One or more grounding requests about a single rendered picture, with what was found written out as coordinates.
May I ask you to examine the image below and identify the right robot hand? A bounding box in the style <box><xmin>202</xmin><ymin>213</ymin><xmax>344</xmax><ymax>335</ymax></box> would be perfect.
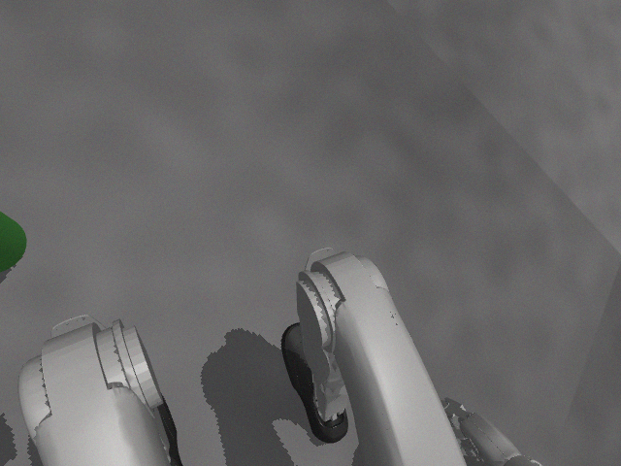
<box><xmin>441</xmin><ymin>397</ymin><xmax>522</xmax><ymax>466</ymax></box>

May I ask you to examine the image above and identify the mug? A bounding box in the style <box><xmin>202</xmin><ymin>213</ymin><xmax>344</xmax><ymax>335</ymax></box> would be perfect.
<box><xmin>0</xmin><ymin>212</ymin><xmax>27</xmax><ymax>273</ymax></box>

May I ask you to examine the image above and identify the left robot foot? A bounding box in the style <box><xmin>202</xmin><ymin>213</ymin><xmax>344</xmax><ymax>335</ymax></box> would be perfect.
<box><xmin>157</xmin><ymin>393</ymin><xmax>182</xmax><ymax>466</ymax></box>

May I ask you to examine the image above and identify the right robot foot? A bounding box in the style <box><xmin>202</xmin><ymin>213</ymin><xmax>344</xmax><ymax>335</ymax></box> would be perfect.
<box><xmin>281</xmin><ymin>322</ymin><xmax>348</xmax><ymax>444</ymax></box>

